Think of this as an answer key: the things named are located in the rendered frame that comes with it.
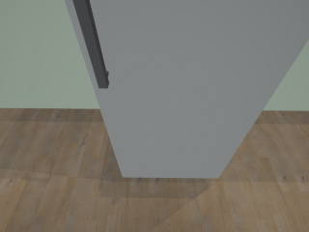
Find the fridge door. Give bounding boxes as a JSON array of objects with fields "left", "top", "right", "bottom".
[{"left": 65, "top": 0, "right": 309, "bottom": 179}]

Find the handle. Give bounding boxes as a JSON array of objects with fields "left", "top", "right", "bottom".
[{"left": 72, "top": 0, "right": 109, "bottom": 89}]

